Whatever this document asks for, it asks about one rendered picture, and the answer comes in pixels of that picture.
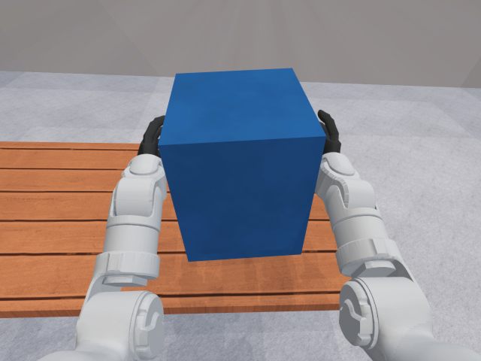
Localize right robot upper arm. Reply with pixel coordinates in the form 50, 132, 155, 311
339, 277, 481, 361

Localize robot right forearm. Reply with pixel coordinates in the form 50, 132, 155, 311
315, 152, 433, 333

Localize carton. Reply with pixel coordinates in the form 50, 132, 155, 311
158, 68, 326, 262

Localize robot left forearm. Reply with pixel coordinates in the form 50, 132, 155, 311
74, 154, 167, 347

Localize right robot hand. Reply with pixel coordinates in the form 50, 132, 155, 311
318, 110, 341, 155

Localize table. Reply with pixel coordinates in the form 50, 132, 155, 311
0, 141, 352, 318

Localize left robot upper arm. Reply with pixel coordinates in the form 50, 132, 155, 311
37, 290, 165, 361

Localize left robot hand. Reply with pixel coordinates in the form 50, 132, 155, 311
137, 115, 165, 158

